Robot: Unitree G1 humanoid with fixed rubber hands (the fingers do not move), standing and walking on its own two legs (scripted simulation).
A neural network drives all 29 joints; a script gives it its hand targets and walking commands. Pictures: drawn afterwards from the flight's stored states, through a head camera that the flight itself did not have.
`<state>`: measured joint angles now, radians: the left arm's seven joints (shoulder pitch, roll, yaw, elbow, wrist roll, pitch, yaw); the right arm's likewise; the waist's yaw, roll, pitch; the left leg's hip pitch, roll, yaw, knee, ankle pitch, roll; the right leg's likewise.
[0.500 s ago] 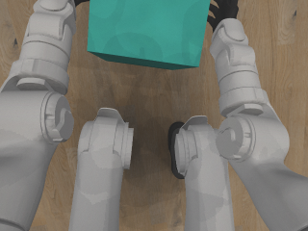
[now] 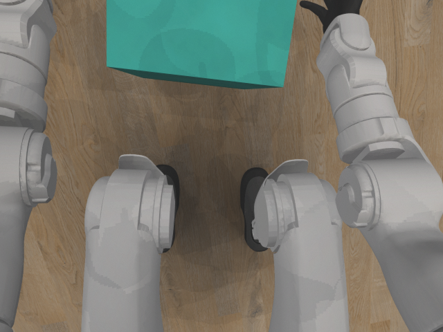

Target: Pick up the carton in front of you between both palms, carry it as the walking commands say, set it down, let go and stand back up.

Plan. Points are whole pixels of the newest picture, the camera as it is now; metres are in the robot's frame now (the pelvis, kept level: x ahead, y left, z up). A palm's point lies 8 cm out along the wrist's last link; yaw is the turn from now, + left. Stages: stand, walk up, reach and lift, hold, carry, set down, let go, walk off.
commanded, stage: set down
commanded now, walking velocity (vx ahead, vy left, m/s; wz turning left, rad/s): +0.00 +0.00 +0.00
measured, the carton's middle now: (201, 14) +0.53 +0.05 -0.24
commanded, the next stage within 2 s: let go in 1.00 s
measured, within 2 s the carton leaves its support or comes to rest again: neither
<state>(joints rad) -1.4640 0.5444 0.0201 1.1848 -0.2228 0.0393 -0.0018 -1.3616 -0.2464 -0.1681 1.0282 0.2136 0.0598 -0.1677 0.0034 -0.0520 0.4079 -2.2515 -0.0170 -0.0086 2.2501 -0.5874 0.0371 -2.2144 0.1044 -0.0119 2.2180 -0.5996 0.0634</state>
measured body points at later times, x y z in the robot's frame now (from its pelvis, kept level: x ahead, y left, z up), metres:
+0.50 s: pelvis +0.01 +0.00 +0.11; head +0.34 +0.04 +0.41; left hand +0.56 +0.26 -0.01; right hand +0.55 -0.13 -0.01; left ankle +0.11 +0.11 -0.33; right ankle +0.11 -0.12 -0.33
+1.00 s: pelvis +0.03 +0.01 +0.25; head +0.34 +0.05 +0.58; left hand +0.56 +0.27 +0.15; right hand +0.54 -0.13 +0.15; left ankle +0.11 +0.11 -0.33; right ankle +0.11 -0.12 -0.33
